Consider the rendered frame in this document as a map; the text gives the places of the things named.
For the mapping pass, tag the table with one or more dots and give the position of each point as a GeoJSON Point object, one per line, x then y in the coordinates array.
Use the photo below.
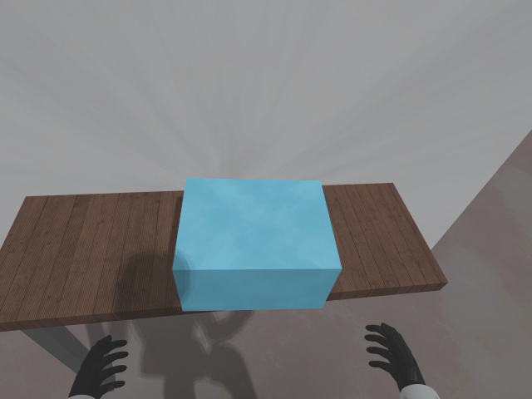
{"type": "Point", "coordinates": [77, 259]}

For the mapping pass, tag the robot left hand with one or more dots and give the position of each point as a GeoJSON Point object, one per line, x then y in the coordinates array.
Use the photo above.
{"type": "Point", "coordinates": [91, 376]}

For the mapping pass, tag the robot right hand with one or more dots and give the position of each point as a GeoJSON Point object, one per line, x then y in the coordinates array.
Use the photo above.
{"type": "Point", "coordinates": [402, 366]}

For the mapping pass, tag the carton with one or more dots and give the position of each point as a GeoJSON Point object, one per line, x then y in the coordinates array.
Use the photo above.
{"type": "Point", "coordinates": [254, 245]}

